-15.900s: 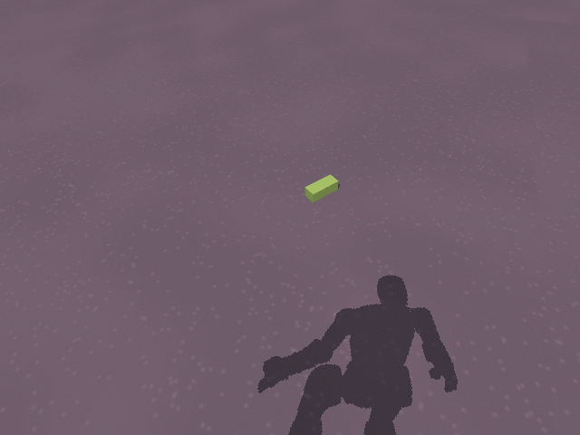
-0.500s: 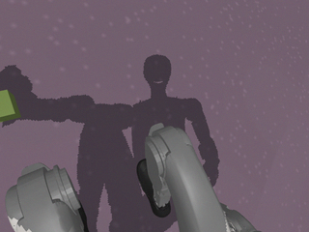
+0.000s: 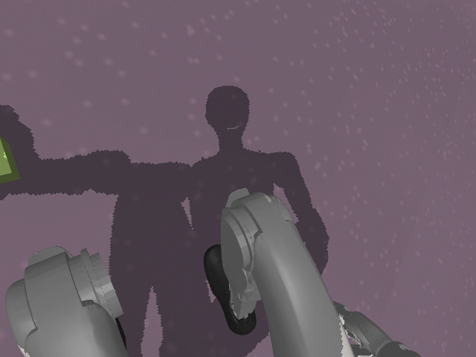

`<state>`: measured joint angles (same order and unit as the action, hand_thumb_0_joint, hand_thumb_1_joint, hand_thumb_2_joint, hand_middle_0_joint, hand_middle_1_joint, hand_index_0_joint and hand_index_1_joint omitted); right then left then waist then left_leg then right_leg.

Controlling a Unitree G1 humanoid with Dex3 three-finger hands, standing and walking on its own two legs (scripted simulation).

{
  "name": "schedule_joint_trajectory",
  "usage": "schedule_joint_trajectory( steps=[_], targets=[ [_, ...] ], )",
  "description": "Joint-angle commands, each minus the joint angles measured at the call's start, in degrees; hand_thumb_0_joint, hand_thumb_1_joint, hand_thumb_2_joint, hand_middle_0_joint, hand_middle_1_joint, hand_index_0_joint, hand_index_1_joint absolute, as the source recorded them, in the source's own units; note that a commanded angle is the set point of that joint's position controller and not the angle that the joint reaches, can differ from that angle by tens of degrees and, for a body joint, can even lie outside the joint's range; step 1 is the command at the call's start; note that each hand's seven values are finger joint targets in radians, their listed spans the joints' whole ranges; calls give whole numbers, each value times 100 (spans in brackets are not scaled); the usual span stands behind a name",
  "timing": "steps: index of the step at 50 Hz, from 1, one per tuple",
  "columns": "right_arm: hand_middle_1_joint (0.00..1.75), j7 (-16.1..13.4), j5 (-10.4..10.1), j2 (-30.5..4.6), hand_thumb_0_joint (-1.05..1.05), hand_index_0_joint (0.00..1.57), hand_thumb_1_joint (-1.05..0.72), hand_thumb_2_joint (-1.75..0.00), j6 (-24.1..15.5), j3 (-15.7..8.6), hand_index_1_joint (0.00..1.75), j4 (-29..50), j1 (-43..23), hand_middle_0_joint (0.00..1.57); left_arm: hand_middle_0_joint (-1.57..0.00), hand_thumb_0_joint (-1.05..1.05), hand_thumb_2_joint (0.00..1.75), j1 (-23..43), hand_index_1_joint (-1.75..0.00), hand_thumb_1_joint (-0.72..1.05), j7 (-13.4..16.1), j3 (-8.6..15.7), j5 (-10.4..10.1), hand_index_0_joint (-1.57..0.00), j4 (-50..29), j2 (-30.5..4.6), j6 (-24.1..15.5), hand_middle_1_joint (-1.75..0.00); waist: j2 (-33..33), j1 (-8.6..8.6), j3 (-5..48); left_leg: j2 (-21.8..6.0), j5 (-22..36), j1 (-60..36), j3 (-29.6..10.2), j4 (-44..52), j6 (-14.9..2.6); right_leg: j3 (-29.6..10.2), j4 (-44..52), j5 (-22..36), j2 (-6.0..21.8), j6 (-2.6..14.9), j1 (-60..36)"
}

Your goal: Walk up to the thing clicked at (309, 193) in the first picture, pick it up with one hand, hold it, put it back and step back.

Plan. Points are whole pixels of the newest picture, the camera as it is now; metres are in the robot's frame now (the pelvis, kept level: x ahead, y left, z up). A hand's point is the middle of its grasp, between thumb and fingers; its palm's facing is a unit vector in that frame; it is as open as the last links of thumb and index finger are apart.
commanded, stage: rest palm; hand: left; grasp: from above
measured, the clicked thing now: out of the picture +0.45 +0.34 -0.27
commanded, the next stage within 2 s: close in 0.38 s
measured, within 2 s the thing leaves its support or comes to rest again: neither
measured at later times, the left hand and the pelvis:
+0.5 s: hand out of the picture +0.44 +0.33 -0.25, palm faces -0.47 -0.12 -0.88, open 14.3 cm; pelvis +0.00 +0.00 +0.00, yaw -1 degrees
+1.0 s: hand out of the picture +0.44 +0.33 -0.25, palm faces -0.46 -0.12 -0.88, open 12.8 cm; pelvis +0.00 +0.00 +0.00, yaw -1 degrees
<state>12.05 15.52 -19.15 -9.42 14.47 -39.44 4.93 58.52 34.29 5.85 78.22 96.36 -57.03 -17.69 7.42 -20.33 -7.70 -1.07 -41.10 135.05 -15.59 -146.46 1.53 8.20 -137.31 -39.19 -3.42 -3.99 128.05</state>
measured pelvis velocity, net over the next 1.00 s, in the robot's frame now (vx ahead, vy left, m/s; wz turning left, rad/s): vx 0.00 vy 0.00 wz -0.01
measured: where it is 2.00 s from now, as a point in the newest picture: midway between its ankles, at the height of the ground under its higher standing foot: (179, 334)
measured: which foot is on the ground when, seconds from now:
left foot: down 0.00-1.00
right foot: down 0.00-1.00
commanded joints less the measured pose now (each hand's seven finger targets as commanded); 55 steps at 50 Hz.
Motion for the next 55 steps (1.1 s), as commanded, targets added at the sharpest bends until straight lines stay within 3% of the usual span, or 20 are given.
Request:
schedule_joint_trajectory(
  steps=[1,6,10,13,17,21,24,26,29,34,36,37,38,40,43,46,48,50,52,55],
  targets=[
    [30,-20,14,-1797,0,20,-90,-90,-57,-495,30,-56,1059,20,-7,0,104,1471,-98,-57,337,30,-91,-5,-438,-1238,155,-95,-2963,-277,3574,-125,1298,-2995,729,1474,-185,735,1109,1582,-204,493,-1710],
    [30,34,2,-1856,0,20,-90,-90,-160,-442,30,26,929,20,-7,0,102,1549,-97,-56,386,-40,-152,-5,-371,-1214,285,-95,-3010,-313,3523,-131,1244,-2941,704,1482,-173,749,1090,1549,-190,491,-1695],
    [30,65,-7,-1901,0,20,-90,-91,-203,-431,30,21,1018,20,-7,0,101,1393,-98,-56,383,197,-149,-5,-228,-1522,362,-96,-3016,-309,3554,-139,1338,-2942,696,1449,-185,722,1074,1634,-195,487,-1841],
    [30,90,14,-1879,0,20,-90,-91,-228,-398,30,66,977,20,-7,0,101,1459,-99,-56,302,67,-256,-5,-219,-1290,332,-97,-3052,-400,3414,-141,1250,-2896,671,1472,-180,752,1090,1547,-182,488,-1773],
    [30,94,-9,-1854,0,20,-91,-91,-256,-319,30,36,1004,20,-7,0,102,1423,-99,-56,202,134,-361,-5,-287,-1435,257,-97,-2852,-398,3413,-147,1254,-2776,667,1346,-222,734,1129,1595,-183,454,-1921],
    [30,70,-15,-1915,0,20,-90,-91,-228,-373,30,11,1121,20,-7,0,103,1443,-99,-56,174,190,-378,-5,-558,-1546,133,-97,-2988,-369,3593,-158,1336,-2963,643,1413,-185,765,1153,1620,-200,466,-1996],
    [30,101,30,-1848,0,20,-90,-91,-211,-326,30,18,1110,20,-7,0,103,1318,-99,-56,142,17,-318,-5,-470,-1330,113,-97,-2964,-416,3597,-174,1444,-2998,639,1343,-183,779,1095,1742,-222,458,-2048],
    [30,85,2,-1936,0,20,-89,-90,-198,-346,30,-2,1146,20,-11,0,97,1412,-98,-46,189,149,-341,-10,-640,-1550,61,-97,-3062,-377,3657,-173,1583,-3091,618,1376,-167,790,1117,1823,-213,463,-2074],
    [30,114,12,-1847,0,20,-89,-90,-191,-303,30,-14,1081,20,-13,0,95,1279,-96,-43,275,174,-249,-13,-476,-1559,89,-96,-3135,-306,3563,-198,1547,-3099,604,1413,-137,806,1052,1774,-229,484,-1999],
    [30,104,-5,-1909,0,20,-89,-90,-236,-334,30,71,966,20,-16,0,91,1350,-93,-38,352,-60,-299,-16,-346,-1289,206,-94,-2939,-386,3300,-173,1208,-2780,675,1441,-192,755,1232,1584,-246,467,-1951],
    [30,107,-10,-1986,0,20,-89,-90,-253,-362,30,16,1093,20,-18,0,88,1314,-91,-34,352,172,-251,-19,-361,-1645,262,-92,-2892,-343,3412,-186,1262,-2835,659,1409,-201,761,1199,1600,-244,456,-1954],
    [30,116,-23,-1970,0,20,-89,-90,-266,-344,30,71,1078,20,-19,0,86,1492,-90,-33,356,148,-294,-20,-554,-1589,250,-91,-2963,-323,3506,-162,1296,-2813,650,1431,-193,763,1175,1603,-217,465,-1964],
    [30,94,-8,-1944,0,20,-89,-90,-253,-359,30,44,1024,20,-19,0,86,1183,-89,-33,371,178,-318,-20,-244,-1542,297,-90,-2884,-287,3475,-179,1258,-2823,666,1484,-191,742,1231,1581,-240,474,-2085],
    [30,122,-19,-1959,0,20,-89,-90,-289,-366,30,49,1095,20,-21,0,84,1369,-88,-31,297,153,-326,-22,-368,-1518,331,-89,-2819,-391,3334,-173,1197,-2746,655,1412,-210,760,1182,1524,-219,455,-1923],
    [30,94,-69,-1958,0,20,-89,-90,-328,-355,30,158,985,20,-22,0,81,1531,-86,-29,208,32,-423,-23,-523,-1440,313,-88,-2870,-366,3467,-169,1202,-2821,646,1426,-202,746,1215,1534,-212,465,-1949],
    [30,76,-67,-1963,0,20,-89,-90,-279,-368,30,85,1056,20,-26,0,79,1229,-84,-24,155,159,-404,-28,-273,-1616,305,-86,-2884,-347,3433,-184,1182,-2812,646,1488,-186,726,1206,1495,-224,481,-2048],
    [30,75,-77,-1920,0,20,-89,-90,-269,-380,30,148,1024,20,-27,0,76,1507,-83,-21,102,0,-451,-29,-641,-1350,251,-85,-3009,-354,3496,-169,1260,-2899,639,1495,-167,760,1204,1541,-207,487,-1971],
    [30,71,-83,-1942,0,20,-89,-90,-272,-360,30,135,953,20,-28,0,75,1452,-81,-21,62,-59,-495,-30,-566,-1361,207,-83,-2972,-373,3503,-186,1236,-2898,623,1470,-178,760,1230,1548,-224,477,-1990],
    [30,54,-96,-1982,0,20,-89,-90,-233,-364,30,84,1103,20,-29,0,74,1312,-81,-19,73,76,-401,-30,-519,-1562,176,-82,-2935,-365,3548,-181,1449,-2972,629,1410,-175,770,1172,1717,-214,472,-2078],
    [30,68,-45,-1924,0,20,-89,-90,-194,-323,30,68,1084,20,-33,0,73,1275,-79,-14,99,-4,-403,-35,-398,-1352,110,-80,-2828,-389,3407,-177,1460,-2854,622,1396,-176,787,1180,1723,-223,471,-2036]
  ],
)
